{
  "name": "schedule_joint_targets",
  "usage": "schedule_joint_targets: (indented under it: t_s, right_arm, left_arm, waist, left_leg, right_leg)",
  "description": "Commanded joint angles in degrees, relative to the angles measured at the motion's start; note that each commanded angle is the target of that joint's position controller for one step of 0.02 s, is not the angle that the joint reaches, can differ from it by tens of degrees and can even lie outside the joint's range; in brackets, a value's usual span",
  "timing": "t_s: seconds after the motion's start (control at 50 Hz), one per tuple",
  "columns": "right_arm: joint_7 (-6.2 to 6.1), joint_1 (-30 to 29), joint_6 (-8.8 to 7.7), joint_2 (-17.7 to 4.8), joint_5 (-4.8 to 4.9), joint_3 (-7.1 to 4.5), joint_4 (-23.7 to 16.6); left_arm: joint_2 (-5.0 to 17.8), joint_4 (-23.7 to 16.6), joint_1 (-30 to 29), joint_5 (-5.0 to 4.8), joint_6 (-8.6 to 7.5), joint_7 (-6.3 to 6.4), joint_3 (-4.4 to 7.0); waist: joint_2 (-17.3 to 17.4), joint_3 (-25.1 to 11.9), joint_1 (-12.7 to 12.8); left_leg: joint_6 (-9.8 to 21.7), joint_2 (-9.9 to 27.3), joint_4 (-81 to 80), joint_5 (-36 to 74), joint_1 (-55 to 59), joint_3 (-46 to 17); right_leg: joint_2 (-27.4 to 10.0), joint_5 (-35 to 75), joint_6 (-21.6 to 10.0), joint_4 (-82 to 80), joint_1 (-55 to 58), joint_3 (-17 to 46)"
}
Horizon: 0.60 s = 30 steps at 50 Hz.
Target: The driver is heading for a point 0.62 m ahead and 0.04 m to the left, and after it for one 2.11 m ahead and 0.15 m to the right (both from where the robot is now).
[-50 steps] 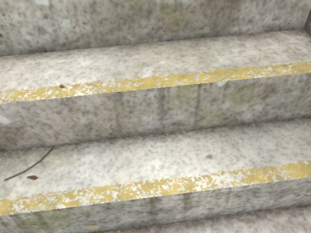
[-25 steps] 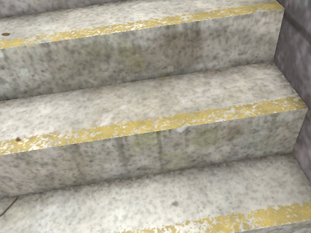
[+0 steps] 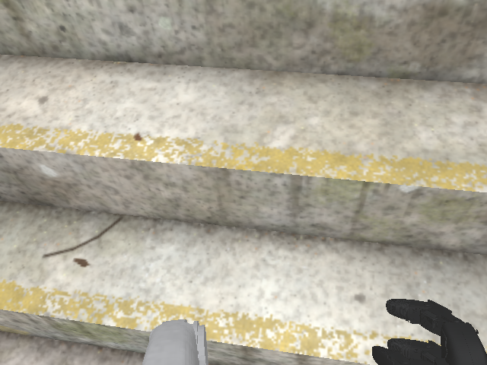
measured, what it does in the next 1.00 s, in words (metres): climbs: left foot 0.21 m higher, then right foot 0.20 m higher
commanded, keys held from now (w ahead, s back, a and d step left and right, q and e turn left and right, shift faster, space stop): q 0.22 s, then w+q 0.04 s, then w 0.74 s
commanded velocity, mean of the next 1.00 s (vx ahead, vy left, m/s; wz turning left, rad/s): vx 0.28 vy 0.00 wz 0.28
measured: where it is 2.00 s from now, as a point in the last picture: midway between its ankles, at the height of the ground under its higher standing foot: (172, 195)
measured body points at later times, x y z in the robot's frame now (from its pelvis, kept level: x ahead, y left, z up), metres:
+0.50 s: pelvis +0.14 +0.09 +0.17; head +0.13 +0.10 +0.62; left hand +0.27 +0.30 +0.06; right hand +0.30 -0.11 +0.06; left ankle +0.13 +0.16 -0.54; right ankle +0.19 -0.02 -0.28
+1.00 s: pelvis +0.34 +0.05 +0.33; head +0.34 +0.04 +0.78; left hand +0.37 +0.30 +0.19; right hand +0.55 -0.14 +0.24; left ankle +0.30 +0.21 -0.16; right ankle +0.43 -0.03 -0.34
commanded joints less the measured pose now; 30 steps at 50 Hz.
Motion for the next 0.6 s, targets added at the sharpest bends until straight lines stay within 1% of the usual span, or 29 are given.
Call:
schedule_joint_targets:
  t_s: [0.02, 0.04, 0.06, 0.08, 0.1, 0.12, 0.14, 0.16, 0.18, 0.2, 0.22, 0.24, 0.26, 0.28, 0.32, 0.34, 0.36, 0.38, 0.4, 0.42, 0.44, 0.46, 0.48, 0.5, 0.52, 0.54, 0.56, 0.58, 0.6]
  right_arm:
    - [0.92, -7.7, 0.55, -0.3, 1.67, 2.50, -9.1]
    - [0.42, -0.5, 0.92, -1.2, 2.99, 2.22, -5.3]
    - [-0.55, 8.9, -0.38, -2.3, 4.13, 1.33, -3.1]
    - [-1.47, 14.4, -0.93, -4.6, 4.54, 0.32, -1.4]
    - [-2.25, 16.5, -0.58, -9.0, 4.05, -1.18, -2.4]
    - [-2.56, 12.0, 0.18, -17.8, 1.69, -4.11, -5.2]
    - [-1.80, 4.8, 0.33, -18.4, 0.29, -4.10, -7.0]
    - [-1.67, 2.0, 0.02, -16.3, -0.69, -2.80, -6.1]
    - [-1.37, 1.1, -0.93, -12.2, -0.59, -1.74, -3.3]
    - [-0.81, 1.8, -2.27, -9.0, -0.47, -0.76, -0.7]
    - [0.07, 2.5, -3.37, -6.7, 0.09, 0.08, 0.9]
    - [0.52, 3.6, -4.42, -6.0, 0.15, 0.52, 2.3]
    - [0.54, 5.0, -5.46, -5.7, 0.21, 0.72, 3.6]
    - [1.01, 5.5, -6.70, -6.1, 0.40, 0.69, 4.4]
    - [0.93, 7.4, -8.29, -6.2, 0.63, 0.59, 6.0]
    - [0.24, 9.5, -8.57, -6.4, 0.81, 0.69, 5.9]
    - [-0.27, 10.6, -8.67, -7.0, 0.93, 0.51, 6.2]
    - [-0.85, 12.0, -8.55, -7.1, 0.43, 0.22, 7.2]
    - [-0.88, 13.9, -9.17, -7.8, 0.38, -0.16, 7.5]
    - [-0.63, 15.9, -9.79, -8.3, 0.80, -0.60, 8.5]
    - [-0.67, 16.8, -10.43, -8.5, 0.88, -0.88, 9.1]
    - [-0.73, 19.7, -11.04, -9.0, 0.84, -1.14, 10.6]
    - [-0.57, 21.9, -11.65, -9.1, 0.73, -1.38, 11.8]
    - [-0.60, 24.0, -11.96, -9.0, 0.61, -1.67, 13.3]
    - [-0.61, 26.1, -12.30, -7.9, 0.62, -1.48, 14.7]
    - [-0.54, 27.9, -12.71, -6.4, 0.29, -1.08, 16.1]
    - [-0.20, 30.0, -13.37, -6.3, -0.33, -1.09, 17.6]
    - [0.07, 31.4, -14.02, -6.1, -0.25, -0.95, 19.3]
    - [0.24, 31.3, -14.54, -5.8, 0.07, -0.90, 20.4]
  left_arm:
    - [14.6, -4.0, 0.1, -1.37, 1.70, 0.23, 3.32]
    - [14.4, -1.6, 0.2, -3.03, 1.95, -0.33, 2.47]
    - [19.2, -2.0, -0.7, -3.00, 1.67, -1.30, 3.21]
    - [20.6, -3.8, -1.7, -2.45, 0.84, -2.61, 3.47]
    - [20.0, -7.1, -4.4, -1.57, -0.06, -4.17, 3.26]
    - [14.2, -14.4, -14.0, -1.42, -0.69, -6.42, 1.77]
    - [6.7, -17.9, -19.6, -0.93, -0.52, -7.22, 0.06]
    - [2.3, -20.4, -20.9, -1.19, 0.45, -5.91, -1.06]
    - [0.9, -21.2, -19.0, -0.33, 1.22, -4.40, -1.75]
    - [-0.5, -20.8, -17.3, 1.20, 1.55, -3.39, -2.33]
    - [-0.3, -19.1, -14.8, 1.59, 1.89, -2.60, -2.45]
    - [0.1, -18.0, -12.1, 1.39, 2.33, -2.24, -2.43]
    - [-0.1, -17.6, -11.2, 1.10, 2.82, -2.00, -2.58]
    - [-0.7, -17.4, -10.2, 1.56, 3.31, -1.31, -3.03]
    - [-0.2, -16.6, -11.9, 0.70, 4.28, -0.56, -3.08]
    - [0.6, -16.8, -14.4, 0.02, 4.58, -0.23, -3.14]
    - [0.0, -17.7, -18.1, -0.27, 4.85, -0.35, -3.36]
    - [-1.2, -17.0, -18.5, -0.50, 4.79, -0.40, -3.35]
    - [-1.6, -17.2, -19.4, 0.17, 3.96, -0.41, -3.43]
    - [-0.9, -15.9, -18.6, 0.11, 3.37, -0.81, -3.05]
    - [-1.6, -15.7, -19.1, 0.17, 2.98, -1.04, -3.18]
    - [-2.6, -15.9, -21.3, -0.08, 2.73, -1.28, -3.59]
    - [-3.5, -16.4, -23.6, -0.45, 2.63, -1.26, -3.82]
    - [-3.8, -17.0, -25.3, -0.39, 1.90, -1.57, -4.03]
    - [-4.5, -17.5, -26.4, -0.43, 1.61, -1.64, -4.25]
    - [-4.7, -18.3, -28.3, -0.40, 1.38, -1.85, -4.50]
    - [-5.6, -19.7, -30.8, -0.04, 1.42, -1.51, -4.84]
    - [-6.2, -20.9, -32.8, 0.17, 1.87, -1.43, -5.16]
    - [-6.3, -21.6, -33.4, -0.23, 2.14, -1.47, -5.19]
  waist:
    - [-13.1, -7.7, 0.5]
    - [-10.5, -10.9, -0.8]
    - [-10.9, -15.6, -5.8]
    - [-7.8, -21.8, -8.7]
    - [-2.9, -24.0, -10.8]
    - [14.2, -27.3, -11.7]
    - [10.4, -28.8, -8.4]
    - [10.5, -25.2, -5.3]
    - [8.1, -16.3, -2.2]
    - [7.1, -8.0, -0.5]
    - [5.5, -4.2, 0.3]
    - [4.6, -3.1, 1.3]
    - [4.3, -2.5, 1.9]
    - [4.5, -3.1, 3.4]
    - [3.1, -3.0, 2.0]
    - [3.8, -3.5, -0.2]
    - [2.6, -3.6, -1.9]
    - [3.8, -5.8, -2.8]
    - [2.2, -7.7, -3.6]
    - [1.0, -7.7, -4.6]
    - [0.6, -6.8, -4.8]
    - [1.0, -6.2, -6.2]
    - [0.9, -5.1, -7.1]
    - [2.4, -5.0, -8.3]
    - [2.3, -4.0, -8.6]
    - [2.2, -2.8, -8.7]
    - [2.7, -1.7, -9.3]
    - [1.2, -0.9, -9.2]
    - [0.5, -0.1, -8.4]
  left_leg:
    - [3.2, 0.7, -25.5, -17.9, 8.4, 8.9]
    - [4.5, -5.5, -26.2, -13.6, 22.6, 16.9]
    - [7.0, -9.0, -29.0, -6.7, 31.8, 8.8]
    - [8.5, -11.5, -35.7, -5.0, 44.5, 0.8]
    - [10.6, -7.9, -48.9, -12.3, 53.5, -16.1]
    - [15.3, 0.8, -69.7, -28.6, 53.2, -46.5]
    - [13.8, 0.9, -77.1, -26.5, 47.5, -49.6]
    - [10.8, 1.3, -74.9, -18.7, 43.5, -43.8]
    - [8.5, 0.6, -68.0, -14.4, 35.6, -36.2]
    - [8.0, -1.0, -63.5, -13.6, 29.4, -31.7]
    - [7.4, -2.6, -63.1, -11.1, 26.3, -27.2]
    - [7.1, -3.3, -63.4, -11.0, 25.4, -24.5]
    - [7.2, -3.7, -64.3, -9.3, 25.4, -23.0]
    - [7.2, -4.1, -65.8, -5.5, 26.4, -19.1]
    - [8.4, -3.1, -67.1, -4.4, 27.5, -18.6]
    - [9.3, -1.2, -70.8, -3.2, 30.7, -19.9]
    - [10.2, -0.5, -72.6, -1.6, 33.0, -22.0]
    - [12.2, 0.1, -72.5, -0.8, 35.8, -23.5]
    - [12.7, 1.0, -74.1, -0.3, 40.7, -26.2]
    - [12.2, 1.8, -76.1, 0.6, 44.1, -26.8]
    - [12.2, 2.0, -77.0, 1.1, 46.3, -26.9]
    - [12.8, 3.1, -79.4, 1.2, 50.4, -28.1]
    - [13.6, 3.9, -81.1, 0.4, 54.1, -29.3]
    - [15.0, 5.5, -83.6, 0.3, 58.5, -30.6]
    - [15.1, 6.2, -85.0, 0.4, 61.9, -30.5]
    - [14.9, 6.8, -86.2, 0.4, 64.2, -29.5]
    - [14.7, 7.3, -86.8, 1.3, 67.0, -28.8]
    - [14.5, 7.9, -88.0, 0.9, 68.2, -27.6]
    - [13.7, 7.7, -89.0, 0.1, 67.8, -25.6]
  right_leg:
    - [-10.3, 30.7, -14.4, -11.4, 7.3, 7.5]
    - [-10.1, 52.7, -15.6, -8.2, 3.7, 4.8]
    - [-7.5, 80.7, -12.7, 4.9, 2.6, 2.1]
    - [-4.3, 78.3, -9.6, 17.4, -4.7, 4.2]
    - [-1.6, 55.2, -6.9, 31.2, -17.8, 8.3]
    - [8.8, 6.1, -3.7, 61.4, -32.2, 15.7]
    - [10.9, 2.0, -2.2, 85.2, -37.2, 29.6]
    - [10.6, 6.8, -2.4, 94.9, -41.0, 32.4]
    - [9.6, 12.7, -3.1, 95.3, -43.5, 31.2]
    - [9.9, 14.2, -4.4, 96.8, -46.5, 30.4]
    - [10.8, 13.4, -5.1, 98.7, -47.2, 29.5]
    - [11.8, 14.2, -5.4, 100.1, -48.4, 28.7]
    - [11.9, 15.8, -5.2, 99.7, -49.6, 28.0]
    - [10.4, 17.5, -4.7, 94.6, -48.6, 29.5]
    - [10.7, 19.4, -4.1, 92.6, -50.6, 27.6]
    - [10.5, 17.6, -3.4, 89.1, -52.0, 25.9]
    - [10.4, 18.2, -3.1, 89.5, -53.7, 24.8]
    - [11.4, 19.1, -3.7, 96.1, -55.2, 24.1]
    - [11.2, 18.7, -4.1, 98.0, -58.2, 25.1]
    - [10.8, 18.1, -4.4, 98.2, -60.5, 24.4]
    - [10.2, 17.6, -4.5, 97.2, -62.7, 24.8]
    - [10.1, 14.9, -4.9, 98.8, -66.9, 24.6]
    - [9.9, 11.7, -4.9, 100.0, -71.6, 25.0]
    - [9.9, 7.9, -5.6, 105.5, -76.4, 25.7]
    - [9.5, 4.5, -6.0, 107.6, -80.5, 27.1]
    - [9.1, 0.7, -6.2, 110.1, -84.7, 27.8]
    - [9.1, -3.0, -6.9, 113.9, -89.6, 28.2]
    - [8.5, -5.8, -7.3, 116.5, -93.2, 28.1]
    - [7.8, -7.6, -7.4, 116.4, -94.5, 27.9]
